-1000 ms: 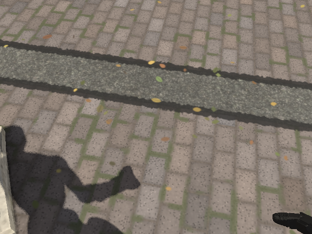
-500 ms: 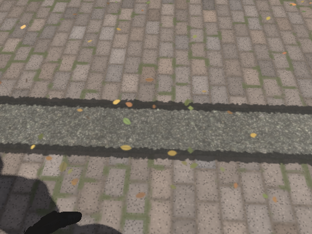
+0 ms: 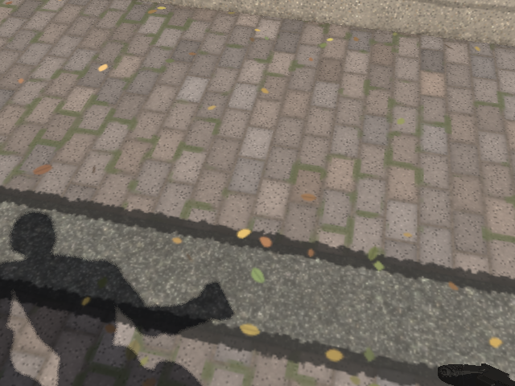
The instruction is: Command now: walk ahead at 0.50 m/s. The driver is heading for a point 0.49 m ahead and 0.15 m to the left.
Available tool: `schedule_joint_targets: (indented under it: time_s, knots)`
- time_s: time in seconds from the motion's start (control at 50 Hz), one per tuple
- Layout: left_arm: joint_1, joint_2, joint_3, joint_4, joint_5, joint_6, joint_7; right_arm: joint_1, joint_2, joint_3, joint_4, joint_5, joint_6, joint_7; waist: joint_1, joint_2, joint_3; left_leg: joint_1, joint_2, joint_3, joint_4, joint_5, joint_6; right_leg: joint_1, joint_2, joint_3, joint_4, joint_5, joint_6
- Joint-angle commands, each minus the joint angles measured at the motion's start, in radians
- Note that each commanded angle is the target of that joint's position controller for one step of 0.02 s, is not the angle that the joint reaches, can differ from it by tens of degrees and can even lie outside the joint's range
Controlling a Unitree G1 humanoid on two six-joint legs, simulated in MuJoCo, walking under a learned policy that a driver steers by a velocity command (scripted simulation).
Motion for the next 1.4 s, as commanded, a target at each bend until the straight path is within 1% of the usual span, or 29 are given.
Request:
schedule_joint_targets:
  time_s: [0.02, 0.04, 0.06, 0.08, 0.1, 0.14, 0.28, 0.34, 0.42, 0.5, 0.52, 0.54, 0.56, 0.6, 0.66, 0.84, 0.9, 0.92, 0.94, 0.96, 0.98, 1.02, 1.08, 1.18, 1.24, 1.28, 1.3, 1.34, 1.4]
  knots:
    - [-0.032, 0.159, 0.034, -0.043, 0.005, 0.009, 0.012, 0.197, -0.183, -0.073, 0.001, -0.003, -0.015, -0.009, -0.165, -0.093, -0.127, 0.319, -0.043, 0.042, -0.025, -0.042, 0.066, -0.059, -0.22, 0.067, 0.285, 0.761, -0.115]
    - [-0.012, 0.105, 0.009, -0.068, 0.03, 0.008, 0.015, 0.372, -0.257, -0.094, 0.032, -0.011, -0.01, -0.02, -0.218, 0.03, -0.285, 0.622, 0.137, -0.16, 0.012, -0.006, 0.127, -0.258, -0.155, 0.02, 0.604, 0.488, -0.077]
    - [0.12, -0.011, -0.022, -0.075, 0.02, -0.013, 0.004, 0.398, -0.315, -0.104, 0.05, -0.012, -0.005, -0.014, -0.138, 0.298, -0.384, 0.916, 0.324, -0.638, -0.116, -0.268, 0.281, -0.656, 0.035, 0.053, 0.92, -0.181, -0.017]
    - [0.049, 0.098, -0.001, -0.063, -0.001, -0.033, -0.002, 0.387, -0.211, -0.077, 0.037, 0.001, -0.007, -0.013, -0.187, 0.176, -0.344, 0.889, 0.311, -0.698, -0.2, -0.416, 0.252, -0.769, -0.01, 0.179, 1.024, -0.234, -0.028]
    - [-0.046, 0.144, 0.013, -0.095, -0.024, -0.046, -0.008, 0.319, -0.179, -0.065, 0.029, -0.001, -0.01, -0.015, -0.179, 0.12, -0.205, 0.772, 0.286, -0.56, -0.22, -0.39, 0.215, -0.828, -0.059, 0.158, 1.029, -0.145, -0.043]
    - [-0.122, 0.127, 0.014, -0.111, 0.0, -0.049, 0.001, 0.208, -0.144, -0.055, 0.014, -0.015, -0.012, -0.014, -0.126, 0.017, -0.076, 0.534, 0.222, -0.384, -0.265, -0.175, 0.196, -0.772, -0.14, 0.119, 0.933, 0.01, -0.035]
    - [-0.159, 0.054, 0.004, -0.124, 0.027, -0.007, 0.009, 0.198, -0.156, -0.056, 0.06, -0.02, -0.025, -0.029, -0.067, 0.014, -0.009, 0.37, 0.145, -0.104, -0.338, 0.365, 0.199, -0.691, -0.163, 0.086, 0.655, 0.213, 0.035]
    - [-0.256, 0.022, -0.008, -0.145, 0.03, -0.018, 0.001, 0.24, -0.164, -0.056, 0.088, -0.013, -0.008, -0.042, -0.105, 0.023, -0.025, 0.351, 0.082, -0.02, -0.304, 0.451, 0.151, -0.581, -0.11, 0.046, 0.429, 0.396, 0.036]
    - [-0.342, 0.054, 0.001, -0.174, 0.026, -0.023, -0.007, 0.28, -0.196, -0.066, 0.119, 0.002, 0.024, -0.055, -0.126, 0.044, -0.031, 0.444, 0.113, -0.093, -0.217, 0.393, 0.143, -0.562, -0.06, 0.075, 0.292, 0.416, 0.028]
    - [-0.212, 0.129, 0.032, -0.137, 0.043, -0.036, 0.0, 0.231, -0.173, -0.068, 0.1, 0.009, 0.047, -0.069, -0.047, 0.03, -0.099, 0.446, 0.066, -0.16, 0.012, 0.274, 0.076, -0.346, -0.066, 0.085, 0.129, 0.533, -0.032]
    - [-0.131, 0.19, 0.044, -0.133, 0.061, -0.037, 0.011, 0.231, -0.122, -0.051, 0.067, -0.01, 0.044, -0.069, -0.03, -0.069, -0.22, 0.318, -0.01, -0.124, 0.21, 0.051, 0.031, -0.11, -0.219, 0.203, 0.192, 0.889, -0.092]
    - [-0.126, 0.22, 0.049, -0.142, 0.06, -0.016, 0.019, 0.404, -0.034, -0.028, 0.084, -0.012, 0.04, -0.065, -0.089, -0.306, -0.342, 0.029, -0.143, -0.053, 0.513, -0.653, -0.037, 0.183, -0.477, 0.435, 0.249, 1.164, -0.271]
    - [-0.121, 0.148, 0.035, -0.16, 0.042, 0.003, 0.016, 0.424, -0.129, -0.046, 0.103, 0.006, 0.049, -0.064, -0.054, -0.247, -0.411, -0.011, -0.11, -0.111, 0.649, -0.73, -0.054, 0.139, -0.49, 0.497, 0.199, 0.927, -0.3]
    - [-0.233, 0.088, 0.017, -0.172, 0.031, 0.02, 0.022, 0.299, -0.176, -0.074, 0.075, 0.021, 0.089, -0.08, -0.072, -0.144, -0.224, -0.088, -0.037, -0.078, 0.706, -0.593, -0.084, -0.056, -0.383, 0.353, 0.111, 0.528, -0.231]
    - [-0.338, 0.092, 0.019, -0.168, 0.05, 0.032, 0.027, 0.299, -0.139, -0.08, 0.057, 0.008, 0.143, -0.096, -0.114, -0.204, -0.099, 0.036, -0.009, -0.031, 0.648, -0.462, -0.117, -0.344, -0.309, 0.197, -0.01, 0.264, -0.214]
    - [-0.343, 0.151, 0.042, -0.119, 0.025, 0.052, 0.04, 0.222, -0.12, -0.075, -0.01, -0.005, 0.143, -0.059, -0.094, -0.162, -0.131, 0.217, 0.009, 0.035, 0.277, -0.353, -0.057, -0.309, -0.36, 0.064, -0.006, 0.271, -0.224]
    - [-0.327, 0.126, 0.036, -0.086, -0.004, 0.067, 0.03, 0.302, -0.131, -0.085, 0.027, -0.017, 0.141, -0.049, -0.139, -0.123, -0.11, 0.389, -0.039, 0.06, -0.006, -0.21, 0.014, -0.375, -0.307, 0.009, 0.11, 0.158, -0.127]
    - [-0.276, 0.069, 0.022, -0.068, 0.005, 0.07, 0.019, 0.307, -0.183, -0.097, 0.022, -0.022, 0.142, -0.057, -0.117, 0.041, -0.082, 0.449, 0.074, -0.122, -0.155, -0.096, 0.07, -0.472, -0.222, -0.082, 0.294, 0.044, -0.031]
    - [-0.282, 0.026, 0.01, -0.102, 0.042, 0.065, 0.011, 0.243, -0.273, -0.106, -0.019, -0.022, 0.145, -0.074, -0.074, 0.298, -0.045, 0.446, 0.307, -0.417, -0.22, 0.061, 0.22, -0.671, -0.069, -0.141, 0.493, -0.23, 0.068]
    - [-0.38, 0.095, 0.033, -0.116, 0.036, 0.066, 0.023, 0.242, -0.253, -0.099, -0.03, -0.062, 0.121, -0.067, -0.144, 0.2, -0.055, 0.316, 0.334, -0.426, -0.246, 0.013, 0.292, -0.636, -0.076, 0.006, 0.69, -0.266, 0.062]
    - [-0.366, 0.105, 0.042, -0.107, 0.018, 0.072, 0.028, 0.191, -0.229, -0.091, -0.026, -0.066, 0.098, -0.065, -0.111, 0.156, -0.048, 0.3, 0.276, -0.338, -0.248, -0.015, 0.258, -0.63, -0.081, 0.042, 0.763, -0.198, 0.05]
    - [-0.295, 0.099, 0.049, -0.051, 0.025, 0.081, 0.04, 0.104, -0.16, -0.071, -0.024, -0.033, 0.071, -0.067, -0.071, 0.118, -0.058, 0.339, 0.193, -0.225, -0.224, -0.004, 0.167, -0.631, -0.091, 0.063, 0.786, -0.077, 0.051]
    - [-0.265, 0.071, 0.045, -0.024, 0.021, 0.078, 0.041, 0.089, -0.097, -0.044, -0.002, -0.03, 0.061, -0.074, -0.052, 0.091, -0.087, 0.378, 0.153, -0.148, -0.191, 0.17, 0.159, -0.559, -0.093, 0.07, 0.732, 0.009, 0.075]
    - [-0.308, 0.054, 0.022, -0.024, 0.011, 0.072, 0.034, 0.114, -0.133, -0.053, 0.05, -0.025, 0.073, -0.072, -0.103, 0.103, -0.083, 0.425, 0.168, -0.185, -0.163, 0.162, 0.185, -0.419, -0.086, 0.045, 0.417, -0.027, 0.08]
    - [-0.24, 0.056, 0.017, 0.016, 0.019, 0.066, 0.027, 0.095, -0.112, -0.044, 0.081, -0.006, 0.077, -0.067, -0.057, 0.067, -0.058, 0.375, 0.134, -0.185, -0.14, 0.099, 0.136, -0.265, -0.08, 0.037, 0.109, 0.235, 0.048]
    - [-0.216, 0.151, 0.031, 0.032, 0.035, 0.064, 0.029, 0.149, -0.099, -0.041, 0.096, -0.027, 0.061, -0.056, -0.108, -0.07, -0.088, 0.309, 0.042, -0.126, -0.108, -0.035, 0.056, -0.136, -0.169, 0.119, 0.151, 0.523, 0.002]
    - [-0.236, 0.144, 0.034, 0.05, 0.02, 0.064, 0.023, 0.152, -0.096, -0.044, 0.104, -0.027, 0.058, -0.054, -0.122, -0.139, -0.091, 0.342, -0.007, -0.075, -0.128, -0.088, 0.027, -0.197, -0.153, 0.099, 0.177, 0.396, -0.032]
    - [-0.258, 0.074, 0.017, 0.058, 0.026, 0.054, 0.016, 0.06, -0.101, -0.046, 0.106, -0.023, 0.067, -0.061, -0.083, -0.103, -0.068, 0.392, -0.018, -0.052, -0.096, -0.104, 0.009, -0.273, -0.133, 0.098, 0.133, 0.274, -0.018]
    - [-0.262, 0.071, 0.011, 0.082, 0.029, 0.041, 0.022, 0.059, -0.088, -0.046, 0.129, -0.024, 0.087, -0.07, -0.084, -0.094, -0.043, 0.391, -0.013, -0.058, -0.108, -0.088, 0.019, -0.278, -0.118, 0.084, 0.123, 0.258, 0.004]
